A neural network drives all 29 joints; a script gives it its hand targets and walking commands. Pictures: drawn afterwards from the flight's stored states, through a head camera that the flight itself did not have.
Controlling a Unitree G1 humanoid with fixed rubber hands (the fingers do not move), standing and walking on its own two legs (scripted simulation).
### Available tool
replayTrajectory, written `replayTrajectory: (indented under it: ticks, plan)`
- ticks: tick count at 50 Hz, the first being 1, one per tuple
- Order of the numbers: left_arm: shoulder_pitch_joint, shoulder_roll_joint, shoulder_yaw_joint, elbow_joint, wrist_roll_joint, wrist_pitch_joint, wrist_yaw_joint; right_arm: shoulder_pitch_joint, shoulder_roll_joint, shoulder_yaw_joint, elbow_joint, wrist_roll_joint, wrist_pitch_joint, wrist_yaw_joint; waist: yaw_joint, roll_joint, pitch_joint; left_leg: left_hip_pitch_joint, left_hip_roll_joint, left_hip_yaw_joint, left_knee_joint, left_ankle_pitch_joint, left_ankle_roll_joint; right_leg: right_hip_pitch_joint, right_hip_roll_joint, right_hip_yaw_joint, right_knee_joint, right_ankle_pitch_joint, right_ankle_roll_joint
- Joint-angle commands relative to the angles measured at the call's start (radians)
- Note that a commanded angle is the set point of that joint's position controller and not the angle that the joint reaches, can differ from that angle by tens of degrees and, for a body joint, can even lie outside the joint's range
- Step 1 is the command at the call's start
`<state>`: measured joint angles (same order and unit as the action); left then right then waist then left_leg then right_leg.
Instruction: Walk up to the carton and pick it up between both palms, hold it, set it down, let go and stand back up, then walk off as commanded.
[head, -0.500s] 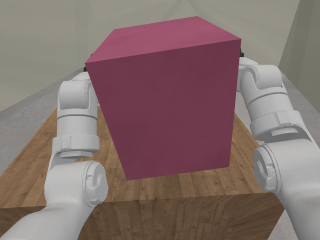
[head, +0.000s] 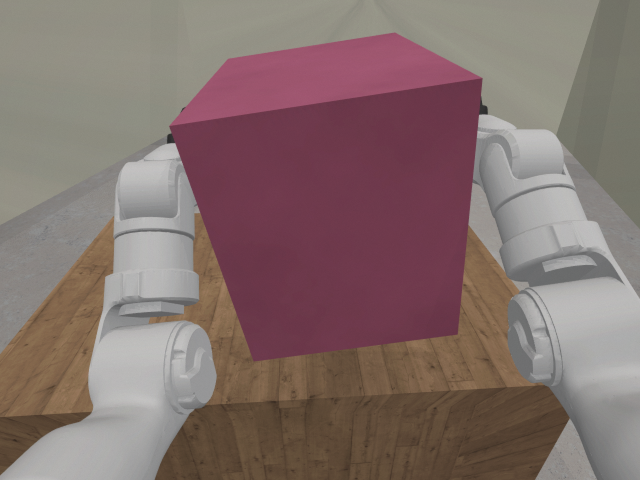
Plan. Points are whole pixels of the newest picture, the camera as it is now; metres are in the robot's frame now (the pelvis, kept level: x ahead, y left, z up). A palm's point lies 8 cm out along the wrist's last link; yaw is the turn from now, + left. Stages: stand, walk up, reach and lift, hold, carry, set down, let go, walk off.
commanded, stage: hold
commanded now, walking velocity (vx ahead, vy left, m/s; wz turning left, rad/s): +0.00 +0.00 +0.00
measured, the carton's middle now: (330, 182) +0.38 -0.02 +0.29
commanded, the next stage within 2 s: none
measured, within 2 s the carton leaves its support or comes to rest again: neither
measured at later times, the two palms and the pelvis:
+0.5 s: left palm (185, 163) +0.37 +0.15 +0.32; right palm (468, 137) +0.36 -0.17 +0.34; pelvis +0.00 +0.00 +0.00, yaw +0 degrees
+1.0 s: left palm (184, 162) +0.37 +0.15 +0.32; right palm (468, 137) +0.36 -0.17 +0.34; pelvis +0.00 +0.00 +0.00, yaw +0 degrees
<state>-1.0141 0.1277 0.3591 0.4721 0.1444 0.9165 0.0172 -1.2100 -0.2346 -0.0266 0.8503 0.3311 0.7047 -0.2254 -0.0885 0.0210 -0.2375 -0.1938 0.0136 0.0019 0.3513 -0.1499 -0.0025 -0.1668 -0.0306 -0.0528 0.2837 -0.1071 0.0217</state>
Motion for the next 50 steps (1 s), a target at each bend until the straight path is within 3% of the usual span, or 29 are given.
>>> replayTrajectory:
  ticks: [1,7,13,17,29,41,44,50]
  plan:
    - [-0.946,-0.5,-0.325,-0.18,-0.145,-0.091,-0.177,-0.772,0.725,0.214,-0.252,0.265,-0.009,0.153,0.064,0.01,-0.331,-0.027,-0.052,-0.051,-0.065,0.12,-0.041,0.291,0.126,0.071,0.046,0.107,-0.006]
    - [-0.958,-0.519,-0.347,-0.188,-0.159,-0.094,-0.176,-0.768,0.717,0.202,-0.248,0.267,-0.012,0.154,0.045,0.027,-0.335,-0.03,-0.043,-0.06,-0.065,0.115,-0.047,0.293,0.129,0.068,0.053,0.12,-0.009]
    - [-0.963,-0.509,-0.349,-0.218,-0.16,-0.096,-0.173,-0.763,0.73,0.219,-0.267,0.275,-0.01,0.153,0.056,0.017,-0.36,-0.011,-0.049,-0.055,-0.052,0.156,-0.049,0.299,0.13,0.069,0.054,0.143,-0.006]
    - [-0.969,-0.504,-0.327,-0.182,-0.153,-0.095,-0.175,-0.787,0.735,0.218,-0.257,0.266,-0.01,0.154,0.066,0.002,-0.333,-0.032,-0.05,-0.051,-0.065,0.107,-0.038,0.29,0.127,0.069,0.047,0.101,-0.004]
    - [-0.961,-0.518,-0.355,-0.197,-0.16,-0.094,-0.176,-0.767,0.713,0.202,-0.253,0.265,-0.008,0.153,0.044,0.026,-0.339,-0.022,-0.045,-0.058,-0.06,0.134,-0.052,0.289,0.129,0.071,0.049,0.126,-0.01]
    - [-0.963,-0.511,-0.337,-0.19,-0.164,-0.095,-0.177,-0.778,0.73,0.212,-0.264,0.264,-0.008,0.151,0.054,-0.003,-0.347,-0.023,-0.053,-0.052,-0.057,0.128,-0.041,0.291,0.129,0.068,0.046,0.117,-0.004]
    - [-0.964,-0.506,-0.335,-0.183,-0.156,-0.094,-0.178,-0.774,0.725,0.204,-0.245,0.264,-0.008,0.153,0.053,0.019,-0.33,-0.026,-0.05,-0.052,-0.065,0.111,-0.043,0.285,0.127,0.069,0.047,0.105,-0.006]
    - [-0.962,-0.507,-0.332,-0.183,-0.155,-0.095,-0.18,-0.779,0.725,0.207,-0.255,0.26,-0.009,0.153,0.053,0.007,-0.33,-0.028,-0.049,-0.056,-0.065,0.109,-0.041,0.287,0.128,0.071,0.047,0.105,-0.006]
